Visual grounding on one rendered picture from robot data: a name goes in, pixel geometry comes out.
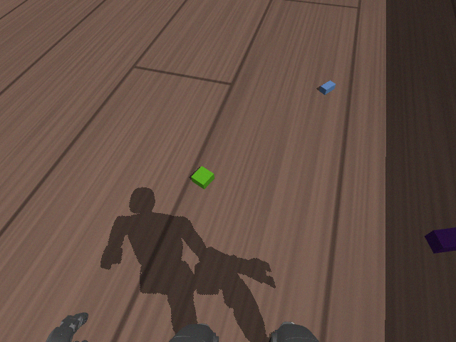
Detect left robot hand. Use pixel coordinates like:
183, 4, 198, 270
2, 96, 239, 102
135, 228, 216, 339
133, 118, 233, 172
46, 312, 88, 342

